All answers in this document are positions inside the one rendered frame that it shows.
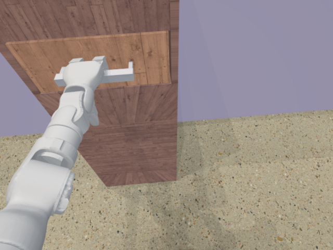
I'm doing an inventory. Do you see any robot left forearm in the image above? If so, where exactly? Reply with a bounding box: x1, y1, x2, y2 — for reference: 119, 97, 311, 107
6, 83, 94, 205

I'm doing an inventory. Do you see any cabinet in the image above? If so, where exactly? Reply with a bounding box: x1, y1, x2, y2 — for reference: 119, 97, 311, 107
0, 0, 180, 187

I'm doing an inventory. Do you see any drawer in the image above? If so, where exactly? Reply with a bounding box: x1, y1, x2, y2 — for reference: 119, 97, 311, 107
5, 31, 170, 93

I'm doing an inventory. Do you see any robot left upper arm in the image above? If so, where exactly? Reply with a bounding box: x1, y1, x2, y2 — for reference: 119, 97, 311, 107
0, 159, 75, 250

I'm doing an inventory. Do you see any handle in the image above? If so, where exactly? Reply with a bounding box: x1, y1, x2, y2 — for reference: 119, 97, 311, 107
54, 62, 134, 86

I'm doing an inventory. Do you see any left robot hand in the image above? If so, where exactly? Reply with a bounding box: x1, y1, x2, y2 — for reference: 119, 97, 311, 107
62, 56, 109, 126

